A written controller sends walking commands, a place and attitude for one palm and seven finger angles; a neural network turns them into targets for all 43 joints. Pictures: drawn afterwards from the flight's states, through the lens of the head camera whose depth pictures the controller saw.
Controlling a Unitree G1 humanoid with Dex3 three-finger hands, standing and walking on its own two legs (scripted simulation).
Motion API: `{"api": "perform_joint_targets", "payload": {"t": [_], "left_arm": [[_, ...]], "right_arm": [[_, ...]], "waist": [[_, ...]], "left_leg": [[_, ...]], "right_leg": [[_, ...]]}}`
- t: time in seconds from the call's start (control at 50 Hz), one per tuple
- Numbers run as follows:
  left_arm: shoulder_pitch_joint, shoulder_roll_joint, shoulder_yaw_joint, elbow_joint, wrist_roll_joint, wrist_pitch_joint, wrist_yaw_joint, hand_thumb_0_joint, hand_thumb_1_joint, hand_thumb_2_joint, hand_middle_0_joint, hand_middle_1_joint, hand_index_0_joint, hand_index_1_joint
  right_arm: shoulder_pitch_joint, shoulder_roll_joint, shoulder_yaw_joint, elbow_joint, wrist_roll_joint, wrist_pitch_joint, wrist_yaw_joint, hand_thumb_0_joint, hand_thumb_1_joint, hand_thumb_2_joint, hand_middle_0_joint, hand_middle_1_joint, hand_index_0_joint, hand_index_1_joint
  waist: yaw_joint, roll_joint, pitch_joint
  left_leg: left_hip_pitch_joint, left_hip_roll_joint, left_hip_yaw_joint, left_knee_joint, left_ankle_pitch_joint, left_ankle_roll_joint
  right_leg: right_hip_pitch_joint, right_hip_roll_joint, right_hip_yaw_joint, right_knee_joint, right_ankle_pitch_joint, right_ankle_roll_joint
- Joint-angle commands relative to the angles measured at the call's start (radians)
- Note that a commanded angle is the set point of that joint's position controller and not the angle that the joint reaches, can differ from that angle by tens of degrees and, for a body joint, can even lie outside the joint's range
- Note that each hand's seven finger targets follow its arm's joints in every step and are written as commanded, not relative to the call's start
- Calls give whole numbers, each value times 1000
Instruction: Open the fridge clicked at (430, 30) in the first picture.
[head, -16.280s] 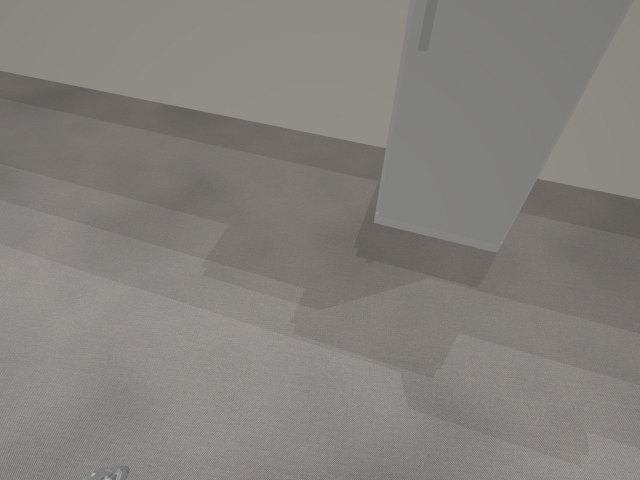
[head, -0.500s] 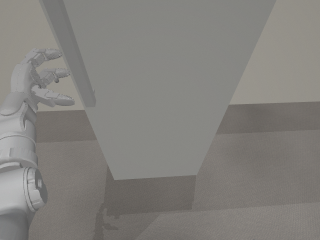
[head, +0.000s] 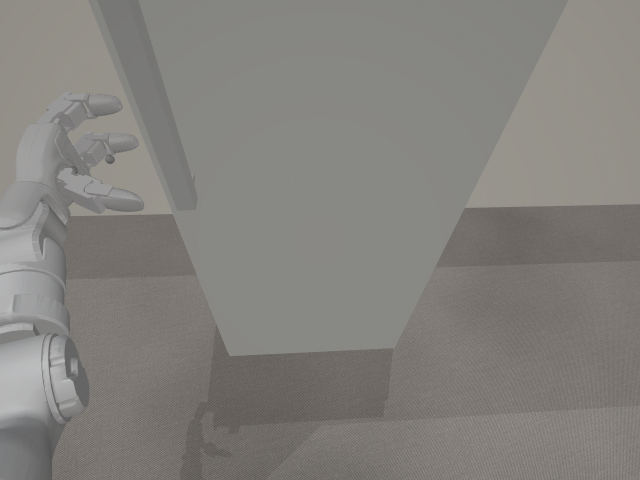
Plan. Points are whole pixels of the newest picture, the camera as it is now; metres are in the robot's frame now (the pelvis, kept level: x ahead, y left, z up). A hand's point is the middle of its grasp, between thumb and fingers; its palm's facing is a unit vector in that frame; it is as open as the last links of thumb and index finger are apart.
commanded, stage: feel for the door with the fingertips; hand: left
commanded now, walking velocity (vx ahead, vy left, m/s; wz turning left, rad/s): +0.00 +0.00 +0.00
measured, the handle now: (147, 62) +0.50 +0.19 +0.25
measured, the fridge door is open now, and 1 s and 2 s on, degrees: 0 0 0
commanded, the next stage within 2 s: slide the fingers in behind the handle in 0.70 s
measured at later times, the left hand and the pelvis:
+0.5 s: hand (147, 155) +0.45 +0.20 +0.17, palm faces +0.05 -1.00 +0.01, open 13.9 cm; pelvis +0.00 +0.00 +0.00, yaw +0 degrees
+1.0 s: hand (142, 150) +0.45 +0.21 +0.17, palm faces +0.04 -1.00 +0.01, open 13.7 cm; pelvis -0.02 -0.01 +0.00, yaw +0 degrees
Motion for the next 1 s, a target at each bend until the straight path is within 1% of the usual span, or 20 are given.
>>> {"api": "perform_joint_targets", "payload": {"t": [0.0,0.02,0.04,0.12,0.16,0.22,0.26,0.28,0.3,0.46,0.5,0.52,0.54,0.6,0.7,0.76,0.84,0.9,0.96,0.98], "left_arm": [[-464,187,-13,-277,-33,-63,20,0,-500,300,-300,-1200,-300,-1200],[-464,223,22,-285,-32,-59,29,0,-500,300,-300,-1200,-300,-1200],[-468,182,-5,-297,-36,-51,35,0,-500,300,-300,-1200,-300,-1200],[-447,155,-17,-340,-21,-32,68,0,-500,300,-300,-1200,-300,-1200],[-429,94,-54,-384,-21,-26,78,0,-500,300,-300,-1200,-300,-1200],[-403,131,-6,-373,-29,-9,98,0,-500,300,-300,-1200,-300,-1200],[-407,90,-37,-394,-20,0,113,0,-500,300,-300,-1200,-300,-1200],[-426,96,-36,-396,-12,2,123,0,-500,300,-300,-1200,-300,-1200],[-419,152,9,-409,-5,-6,138,0,-500,300,-300,-1200,-300,-1200],[-492,134,-19,-298,16,-23,149,0,-500,300,-300,-1200,-300,-1200],[-487,185,15,-280,16,-44,142,0,-500,300,-300,-1200,-300,-1200],[-488,171,3,-280,18,-50,136,0,-500,300,-300,-1200,-300,-1200],[-506,153,-17,-275,18,-55,130,0,-500,300,-300,-1200,-300,-1200],[-550,133,-40,-228,8,-69,119,0,-500,300,-300,-1200,-300,-1200],[-571,196,1,-171,8,-93,109,0,-500,300,-300,-1200,-300,-1200],[-639,182,-27,-159,15,-105,102,0,-500,300,-300,-1200,-300,-1200],[-630,218,-7,-108,18,-111,97,0,-500,300,-300,-1200,-300,-1200],[-578,250,26,-109,11,-123,85,0,-500,300,-300,-1200,-300,-1200],[-558,216,2,-121,4,-121,69,0,-500,300,-300,-1200,-300,-1200],[-552,242,28,-127,0,-120,68,0,-500,300,-300,-1200,-300,-1200]], "right_arm": [[45,-151,-63,-100,-6,-46,-12,0,-900,-900,200,300,200,300],[45,-155,-64,-97,-5,-47,-11,0,-900,-900,200,300,200,300],[35,-149,-62,-102,-6,-48,-7,0,-900,-900,200,300,200,300],[27,-145,-66,-106,-5,-49,1,0,-900,-900,200,300,200,300],[19,-137,-67,-109,-6,-54,6,0,-900,-900,200,300,200,300],[15,-140,-66,-103,-6,-49,4,0,-900,-900,200,300,200,300],[1,-130,-64,-110,-6,-50,6,0,-900,-900,200,300,200,300],[-2,-130,-62,-104,-8,-51,6,0,-900,-900,200,300,200,300],[6,-135,-63,-103,-11,-48,5,0,-900,-900,200,300,200,300],[-6,-129,-55,-93,-10,-48,-5,0,-900,-900,200,300,200,300],[7,-137,-58,-90,-12,-48,-9,0,-900,-900,200,300,200,300],[4,-135,-56,-93,-11,-49,-8,0,-900,-900,200,300,200,300],[2,-132,-56,-90,-9,-49,-8,0,-900,-900,200,300,200,300],[18,-137,-57,-78,-7,-51,-11,0,-900,-900,200,300,200,300],[43,-148,-60,-60,-11,-54,-14,0,-900,-900,200,300,200,300],[47,-147,-60,-46,-9,-58,-14,0,-900,-900,200,300,200,300],[60,-154,-59,-42,-10,-61,-15,0,-900,-900,200,300,200,300],[66,-157,-61,-49,-12,-61,-13,0,-900,-900,200,300,200,300],[56,-151,-59,-60,-8,-60,-10,0,-900,-900,200,300,200,300],[61,-155,-61,-59,-10,-60,-10,0,-900,-900,200,300,200,300]], "waist": [[-13,102,-346],[-6,77,-354],[-7,85,-357],[-2,80,-343],[1,98,-357],[7,35,-331],[11,50,-317],[8,73,-306],[21,64,-324],[-5,30,-280],[7,23,-314],[6,38,-333],[-2,59,-327],[-23,21,-284],[-24,2,-315],[-45,41,-296],[-46,28,-295],[-23,32,-325],[-23,40,-323],[-18,21,-326]], "left_leg": [[246,-14,-58,-71,352,7],[243,-11,-64,-74,363,5],[244,-15,-59,-76,356,6],[244,-12,-57,-76,385,7],[276,-11,-63,-75,419,1],[235,-13,-54,-82,393,7],[234,-14,-56,-89,387,5],[236,-15,-54,-89,381,4],[234,-15,-56,-87,398,5],[197,-23,-41,-99,292,13],[192,-24,-39,-96,308,14],[202,-27,-38,-94,321,14],[206,-27,-36,-92,310,13],[186,-27,-41,-93,272,16],[162,-30,-38,-89,241,22],[160,-30,-41,-89,203,20],[123,-33,-40,-89,162,24],[116,-33,-38,-88,178,24],[117,-32,-32,-90,178,22],[114,-30,-33,-89,180,24]], "right_leg": [[102,37,15,-38,263,-40],[110,39,15,-35,276,-38],[114,38,17,-37,279,-37],[124,38,14,-35,297,-38],[120,39,9,-32,300,-40],[153,37,11,-38,317,-38],[149,35,8,-37,303,-40],[141,35,10,-39,300,-40],[168,32,9,-35,307,-43],[155,28,25,-53,269,-36],[189,26,26,-46,286,-38],[190,27,31,-42,304,-37],[174,26,32,-47,295,-36],[150,27,27,-54,259,-34],[166,26,37,-57,249,-29],[122,26,40,-64,211,-26],[125,24,49,-69,178,-21],[160,24,46,-60,191,-26],[157,27,45,-59,202,-24],[164,28,47,-59,205,-23]]}}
